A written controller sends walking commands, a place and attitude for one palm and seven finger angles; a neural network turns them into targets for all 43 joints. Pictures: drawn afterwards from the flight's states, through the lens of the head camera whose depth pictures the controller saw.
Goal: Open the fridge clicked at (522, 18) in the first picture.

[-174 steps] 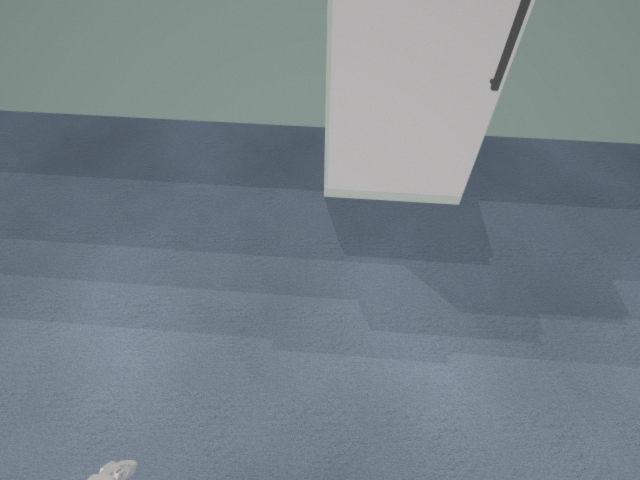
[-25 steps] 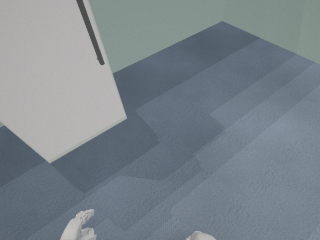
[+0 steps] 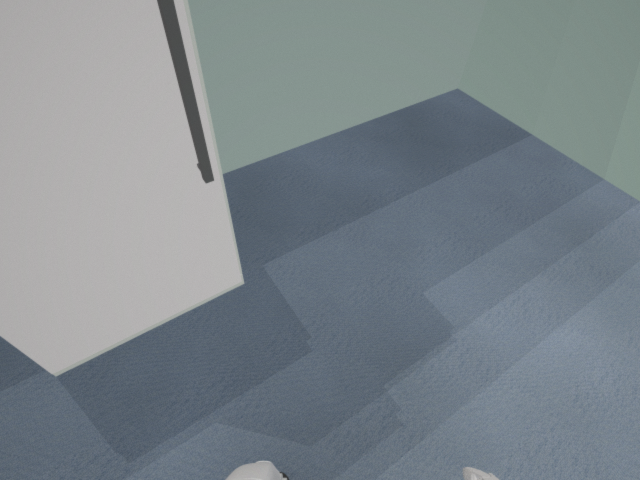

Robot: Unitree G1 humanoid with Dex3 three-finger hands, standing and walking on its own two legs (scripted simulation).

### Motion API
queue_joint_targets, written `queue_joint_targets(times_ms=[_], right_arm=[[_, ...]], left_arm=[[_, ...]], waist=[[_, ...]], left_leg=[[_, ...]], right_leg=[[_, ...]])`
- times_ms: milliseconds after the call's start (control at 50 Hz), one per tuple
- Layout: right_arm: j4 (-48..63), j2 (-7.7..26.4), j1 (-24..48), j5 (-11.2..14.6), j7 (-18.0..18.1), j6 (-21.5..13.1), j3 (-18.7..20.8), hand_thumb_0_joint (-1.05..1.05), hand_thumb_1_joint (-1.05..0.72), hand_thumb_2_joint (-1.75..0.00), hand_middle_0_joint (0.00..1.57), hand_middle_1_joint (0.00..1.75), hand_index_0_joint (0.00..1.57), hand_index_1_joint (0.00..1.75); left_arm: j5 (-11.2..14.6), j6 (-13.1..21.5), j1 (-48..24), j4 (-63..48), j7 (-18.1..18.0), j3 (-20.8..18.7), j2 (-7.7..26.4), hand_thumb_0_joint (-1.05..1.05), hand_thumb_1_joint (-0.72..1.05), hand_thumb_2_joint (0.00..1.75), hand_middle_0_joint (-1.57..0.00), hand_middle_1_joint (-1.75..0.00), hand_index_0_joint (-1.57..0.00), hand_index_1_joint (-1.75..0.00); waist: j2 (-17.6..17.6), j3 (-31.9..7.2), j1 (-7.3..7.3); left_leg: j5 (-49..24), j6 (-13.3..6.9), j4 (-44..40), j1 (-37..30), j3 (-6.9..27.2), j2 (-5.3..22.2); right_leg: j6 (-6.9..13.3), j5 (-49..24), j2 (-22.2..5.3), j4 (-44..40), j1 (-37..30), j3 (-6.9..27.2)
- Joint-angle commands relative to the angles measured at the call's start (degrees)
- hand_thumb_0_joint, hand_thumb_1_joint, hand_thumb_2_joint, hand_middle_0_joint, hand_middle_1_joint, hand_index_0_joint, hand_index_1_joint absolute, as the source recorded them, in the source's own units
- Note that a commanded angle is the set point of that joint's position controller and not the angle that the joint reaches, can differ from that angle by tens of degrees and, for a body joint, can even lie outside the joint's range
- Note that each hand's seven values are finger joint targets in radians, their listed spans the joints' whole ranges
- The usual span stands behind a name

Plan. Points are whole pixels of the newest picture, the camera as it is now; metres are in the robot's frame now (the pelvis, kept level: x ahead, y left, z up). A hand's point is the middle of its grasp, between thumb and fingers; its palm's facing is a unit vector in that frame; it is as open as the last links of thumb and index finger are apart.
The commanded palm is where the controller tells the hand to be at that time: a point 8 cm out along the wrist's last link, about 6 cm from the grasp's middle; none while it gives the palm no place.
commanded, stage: turn to face it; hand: right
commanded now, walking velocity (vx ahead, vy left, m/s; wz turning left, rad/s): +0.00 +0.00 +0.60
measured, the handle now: (181, 78) +0.73 +0.34 +0.10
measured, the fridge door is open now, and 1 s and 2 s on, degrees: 0 0 0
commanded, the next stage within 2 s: take the last steps up to it in 0.98 s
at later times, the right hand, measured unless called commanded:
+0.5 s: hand out of the picture +0.14 -0.21 -0.16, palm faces -0.13 +0.97 -0.20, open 7.4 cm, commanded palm none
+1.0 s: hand (406, 401) +0.27 -0.11 -0.14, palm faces -0.52 +0.80 -0.28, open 7.4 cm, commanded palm none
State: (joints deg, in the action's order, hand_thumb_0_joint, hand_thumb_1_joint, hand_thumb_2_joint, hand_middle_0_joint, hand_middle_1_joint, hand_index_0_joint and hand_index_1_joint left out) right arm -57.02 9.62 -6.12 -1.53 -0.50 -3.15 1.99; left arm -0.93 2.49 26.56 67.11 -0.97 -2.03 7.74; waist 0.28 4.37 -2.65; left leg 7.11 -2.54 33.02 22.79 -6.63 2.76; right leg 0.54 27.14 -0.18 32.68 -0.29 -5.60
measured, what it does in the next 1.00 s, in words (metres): steps on the spot, turning left: right foot, then left foot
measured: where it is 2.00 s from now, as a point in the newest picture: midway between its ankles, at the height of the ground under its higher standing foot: outside the picture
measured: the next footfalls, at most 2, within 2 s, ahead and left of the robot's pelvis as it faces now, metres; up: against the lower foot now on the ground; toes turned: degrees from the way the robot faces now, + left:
right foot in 0.48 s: +0.13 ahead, -0.13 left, +0.00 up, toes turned +12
left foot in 0.94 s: +0.03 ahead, +0.11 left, +0.00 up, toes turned +36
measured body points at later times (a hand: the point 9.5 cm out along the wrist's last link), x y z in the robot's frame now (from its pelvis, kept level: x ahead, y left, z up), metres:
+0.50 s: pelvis +0.06 -0.03 +0.01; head +0.08 -0.04 +0.46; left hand +0.14 +0.24 -0.11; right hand +0.15 -0.27 -0.15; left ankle +0.10 +0.10 -0.72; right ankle +0.09 -0.14 -0.72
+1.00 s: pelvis +0.06 +0.00 +0.01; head +0.08 +0.05 +0.45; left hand -0.09 +0.22 -0.16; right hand +0.30 -0.15 -0.12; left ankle +0.00 +0.09 -0.72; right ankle +0.09 -0.14 -0.69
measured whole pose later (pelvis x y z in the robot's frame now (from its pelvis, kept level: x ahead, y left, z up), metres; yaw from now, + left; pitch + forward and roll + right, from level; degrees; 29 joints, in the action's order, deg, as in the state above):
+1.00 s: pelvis +0.06 +0.00 +0.01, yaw +32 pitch +1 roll +0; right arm -53.0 11.9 -6.2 -1.1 -0.2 0.6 2.9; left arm -0.8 -3.2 16.5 57.8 -1.1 -3.6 14.3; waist 3.5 5.2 -2.5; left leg 18.7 -1.8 35.0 16.4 -4.8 1.1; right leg -3.5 29.8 -8.5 51.2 19.7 -7.9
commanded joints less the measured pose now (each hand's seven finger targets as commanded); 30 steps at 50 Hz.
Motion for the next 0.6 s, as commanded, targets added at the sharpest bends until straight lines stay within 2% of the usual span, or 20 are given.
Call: queue_joint_targets(times_ms=[0, 20, 40, 60, 80, 120, 180, 240, 300, 360, 400, 420, 440, 460, 480, 500, 520, 540, 560, 580], right_arm=[[-2.50, 13.59, -19.27, 1.51, 1.54, -0.30, 3.26, 0.00, -0.90, -0.90, 0.20, 0.30, 0.20, 0.30], [-0.63, 11.44, -13.78, 1.34, 1.74, 0.22, 2.83, 0.00, -0.90, -0.90, 0.20, 0.30, 0.20, 0.30], [0.37, 9.57, -9.94, 1.31, 1.91, 0.52, 2.62, 0.00, -0.90, -0.90, 0.20, 0.30, 0.20, 0.30], [1.11, 8.69, -7.79, 1.17, 1.97, 0.65, 2.48, 0.00, -0.90, -0.90, 0.20, 0.30, 0.20, 0.30], [1.46, 8.32, -6.38, 0.95, 1.99, 0.81, 2.51, 0.00, -0.90, -0.90, 0.20, 0.30, 0.20, 0.30], [1.91, 8.37, -5.86, 0.62, 1.83, 1.09, 3.04, 0.00, -0.90, -0.90, 0.20, 0.30, 0.20, 0.30], [2.45, 9.61, -6.53, 0.57, 1.36, 1.98, 3.46, 0.00, -0.90, -0.90, 0.20, 0.30, 0.20, 0.30], [3.23, 10.73, -7.04, 0.28, 1.05, 2.66, 4.03, 0.00, -0.90, -0.90, 0.20, 0.30, 0.20, 0.30], [3.88, 11.85, -8.29, 0.10, 0.91, 3.22, 4.57, 0.00, -0.90, -0.90, 0.20, 0.30, 0.20, 0.30], [5.38, 13.30, -8.00, 0.11, 0.89, 3.90, 5.17, 0.00, -0.90, -0.90, 0.20, 0.30, 0.20, 0.30], [6.08, 13.42, -6.54, 0.32, 1.03, 4.33, 5.27, 0.00, -0.90, -0.90, 0.20, 0.30, 0.20, 0.30], [6.77, 12.96, -5.26, 0.69, 1.01, 4.65, 5.09, 0.00, -0.90, -0.90, 0.20, 0.30, 0.20, 0.30], [7.91, 10.25, -5.55, 1.19, 0.83, 4.95, 4.58, 0.00, -0.90, -0.90, 0.20, 0.30, 0.20, 0.30], [9.15, 7.81, -6.33, 1.32, 0.05, 5.03, 4.23, 0.00, -0.90, -0.90, 0.20, 0.30, 0.20, 0.30], [8.52, 10.50, -6.09, 0.16, 0.22, 5.74, 4.84, 0.00, -0.90, -0.90, 0.20, 0.30, 0.20, 0.30], [7.85, 11.43, -6.03, -0.19, -0.22, 6.01, 5.49, 0.00, -0.90, -0.90, 0.20, 0.30, 0.20, 0.30], [7.07, 11.06, -7.69, -0.19, -0.75, 6.19, 5.79, 0.00, -0.90, -0.90, 0.20, 0.30, 0.20, 0.30], [6.54, 10.28, -9.26, -0.18, -1.03, 6.41, 5.63, 0.00, -0.90, -0.90, 0.20, 0.30, 0.20, 0.30], [6.47, 9.51, -9.42, -0.13, -1.14, 6.48, 5.39, 0.00, -0.90, -0.90, 0.20, 0.30, 0.20, 0.30], [6.75, 9.19, -9.23, 0.10, -1.08, 6.55, 5.10, 0.00, -0.90, -0.90, 0.20, 0.30, 0.20, 0.30]], left_arm=[[1.04, 0.87, -0.09, -4.99, -1.41, -1.26, 5.99, 0.00, 0.90, 0.90, -0.20, -0.30, -0.20, -0.30], [0.73, 0.22, -3.37, -5.76, -1.17, -1.43, 6.05, 0.00, 0.90, 0.90, -0.20, -0.30, -0.20, -0.30], [0.37, -0.59, -5.27, -5.81, -0.95, -1.29, 5.54, 0.00, 0.90, 0.90, -0.20, -0.30, -0.20, -0.30], [0.07, -1.52, -4.77, -5.93, -0.81, -1.21, 4.92, 0.00, 0.90, 0.90, -0.20, -0.30, -0.20, -0.30], [-0.15, -2.34, -4.11, -5.92, -0.75, -1.23, 4.51, 0.00, 0.90, 0.90, -0.20, -0.30, -0.20, -0.30], [-0.46, -3.30, -3.59, -6.43, -0.62, -1.38, 4.26, 0.00, 0.90, 0.90, -0.20, -0.30, -0.20, -0.30], [-0.56, -3.87, -7.36, -8.93, -0.41, -1.70, 5.89, 0.00, 0.90, 0.90, -0.20, -0.30, -0.20, -0.30], [-0.44, -3.84, -12.04, -11.75, -0.24, -1.94, 6.93, 0.00, 0.90, 0.90, -0.20, -0.30, -0.20, -0.30], [0.01, -3.41, -16.29, -14.35, -0.30, -1.96, 7.78, 0.00, 0.90, 0.90, -0.20, -0.30, -0.20, -0.30], [0.58, -2.84, -17.27, -16.05, -0.67, -1.78, 8.16, 0.00, 0.90, 0.90, -0.20, -0.30, -0.20, -0.30], [0.95, -2.44, -14.78, -15.96, -1.07, -1.85, 8.53, 0.00, 0.90, 0.90, -0.20, -0.30, -0.20, -0.30], [0.95, -2.01, -12.29, -15.35, -1.39, -1.99, 9.27, 0.00, 0.90, 0.90, -0.20, -0.30, -0.20, -0.30], [0.61, -1.53, -10.72, -15.52, -1.74, -2.41, 12.58, 0.00, 0.90, 0.90, -0.20, -0.30, -0.20, -0.30], [-0.10, -1.97, -12.57, -17.29, -1.49, -3.39, 17.77, 0.00, 0.90, 0.90, -0.20, -0.30, -0.20, -0.30], [-0.20, -2.54, -16.08, -18.32, -1.29, -3.23, 17.35, 0.00, 0.90, 0.90, -0.20, -0.30, -0.20, -0.30], [-0.24, -2.32, -19.37, -19.42, -1.41, -2.56, 14.60, 0.00, 0.90, 0.90, -0.20, -0.30, -0.20, -0.30], [-0.40, -2.19, -21.52, -20.31, -1.48, -2.02, 13.59, 0.00, 0.90, 0.90, -0.20, -0.30, -0.20, -0.30], [-0.38, -1.95, -22.31, -20.60, -1.51, -1.82, 12.95, 0.00, 0.90, 0.90, -0.20, -0.30, -0.20, -0.30], [-0.35, -1.71, -21.10, -20.39, -1.53, -1.73, 12.54, 0.00, 0.90, 0.90, -0.20, -0.30, -0.20, -0.30], [-0.24, -1.56, -19.60, -19.97, -1.53, -1.75, 12.35, 0.00, 0.90, 0.90, -0.20, -0.30, -0.20, -0.30]], waist=[[-12.58, -14.34, 6.43], [-8.14, -8.56, 5.34], [-3.50, -5.48, 3.60], [-3.02, -5.08, 1.95], [-4.50, -5.39, 0.94], [-5.29, -6.40, 0.18], [-7.13, -6.48, 1.20], [-7.96, -5.84, 2.30], [-8.37, -6.21, 3.85], [-9.20, -7.34, 4.33], [-8.77, -7.98, 2.78], [-7.79, -8.18, 1.32], [0.96, -8.50, 0.54], [17.25, -5.84, 1.24], [16.50, -3.27, 1.57], [11.45, -1.44, 3.37], [8.44, -0.48, 4.92], [6.96, -1.16, 5.63], [7.64, -2.30, 5.19], [8.20, -3.36, 4.73]], left_leg=[[-42.64, -14.39, -10.89, -27.08, 30.45, 22.14], [-31.67, -13.58, -13.42, -20.00, 27.49, 19.36], [-26.10, -11.52, -14.88, -13.85, 22.27, 16.47], [-23.32, -9.60, -15.98, -9.26, 18.70, 14.54], [-20.79, -8.28, -16.62, -6.22, 16.65, 12.96], [-16.32, -7.05, -16.96, -3.98, 15.39, 10.46], [-4.14, -6.58, -18.52, -4.55, 18.45, 9.02], [2.43, -6.62, -18.85, -4.67, 21.88, 8.23], [2.94, -7.24, -17.79, -6.69, 25.93, 8.25], [-2.02, -7.53, -15.59, -8.29, 29.08, 8.03], [-5.12, -5.62, -12.44, -6.65, 29.52, 6.77], [-2.93, -3.38, -9.97, -2.04, 27.86, 4.61], [6.70, -0.44, -3.40, 6.73, 23.57, -1.09], [22.89, 3.05, 11.17, 15.19, 12.80, -7.73], [24.16, 4.61, 22.61, 12.97, 10.86, -4.37], [21.20, 4.95, 29.00, 11.60, 11.02, -3.69], [18.18, 5.28, 33.79, 10.83, 9.83, -3.13], [15.39, 5.75, 36.39, 11.04, 8.96, -2.71], [13.89, 6.17, 37.32, 11.50, 8.25, -2.42], [13.58, 6.59, 37.07, 12.34, 7.89, -2.04]], right_leg=[[-1.51, 7.12, -1.81, 40.40, 25.41, 5.82], [-1.87, 3.38, -3.80, 41.13, 27.19, 5.83], [-2.25, -0.65, -5.40, 39.38, 27.01, 5.97], [-2.81, -2.83, -5.93, 36.97, 25.34, 5.58], [-3.42, -3.93, -6.01, 34.46, 23.87, 5.02], [-4.23, -6.21, -5.64, 30.98, 23.37, 4.06], [-4.86, -7.94, -5.32, 28.11, 25.85, 4.06], [-5.07, -7.24, -4.58, 23.00, 26.03, 4.20], [-4.88, -5.01, -3.22, 15.85, 24.67, 4.38], [-4.02, -3.04, -1.21, 7.82, 20.64, 4.61], [-3.57, -7.25, -0.56, -2.13, 14.08, 4.82], [-3.21, -11.59, -1.25, -9.42, 6.65, 4.07], [-0.76, -9.25, -9.15, -16.32, -0.41, 11.75], [3.86, -10.20, -23.57, -21.35, 0.19, 25.12], [6.17, -8.06, -27.08, -22.03, 9.69, 24.64], [6.60, -10.10, -23.81, -21.45, 14.02, 21.61], [6.00, -12.64, -20.62, -20.20, 15.59, 15.46], [5.07, -16.98, -17.83, -18.88, 14.12, 10.49], [4.53, -22.74, -16.31, -17.45, 11.52, 7.19], [4.92, -27.75, -16.30, -16.20, 8.52, 5.87]])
